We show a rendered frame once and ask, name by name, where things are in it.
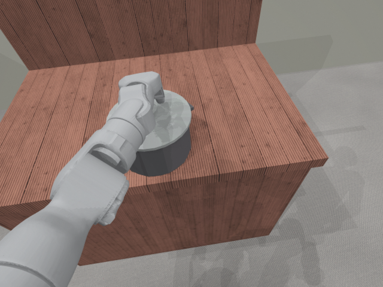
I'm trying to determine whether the knob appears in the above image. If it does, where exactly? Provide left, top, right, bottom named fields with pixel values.
left=152, top=104, right=158, bottom=117

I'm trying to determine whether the robot left upper arm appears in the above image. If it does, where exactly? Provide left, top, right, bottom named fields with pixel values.
left=0, top=153, right=129, bottom=287

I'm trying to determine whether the lid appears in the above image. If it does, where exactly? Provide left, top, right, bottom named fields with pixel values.
left=106, top=90, right=192, bottom=152

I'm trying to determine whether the table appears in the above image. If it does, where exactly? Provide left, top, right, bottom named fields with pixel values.
left=0, top=0, right=329, bottom=266

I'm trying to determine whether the left robot hand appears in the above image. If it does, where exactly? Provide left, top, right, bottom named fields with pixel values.
left=118, top=71, right=165, bottom=104

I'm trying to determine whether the left robot forearm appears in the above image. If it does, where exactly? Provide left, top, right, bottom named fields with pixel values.
left=50, top=80, right=156, bottom=200

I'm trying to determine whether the pot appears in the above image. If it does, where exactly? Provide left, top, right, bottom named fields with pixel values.
left=130, top=103, right=194, bottom=177

